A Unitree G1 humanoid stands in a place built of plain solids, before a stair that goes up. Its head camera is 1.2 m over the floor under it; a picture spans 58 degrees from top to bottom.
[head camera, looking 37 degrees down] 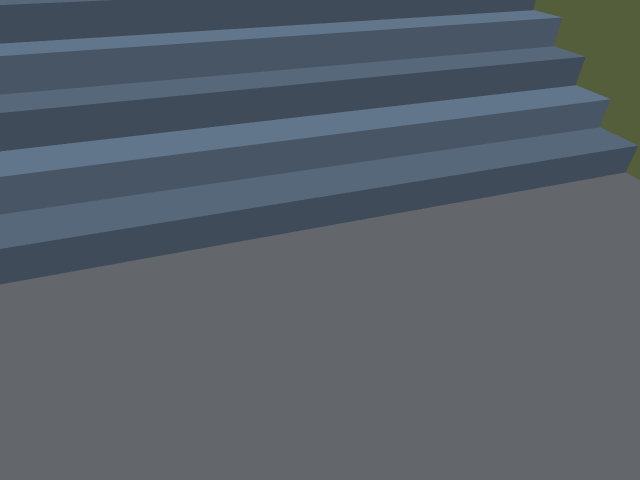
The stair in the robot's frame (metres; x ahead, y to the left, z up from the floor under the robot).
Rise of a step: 0.17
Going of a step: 0.27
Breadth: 3.94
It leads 17 degrees to the left of straight ahead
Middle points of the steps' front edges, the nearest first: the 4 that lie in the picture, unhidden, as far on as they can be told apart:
1.66 0.10 0.17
1.93 0.18 0.34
2.19 0.26 0.51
2.45 0.34 0.68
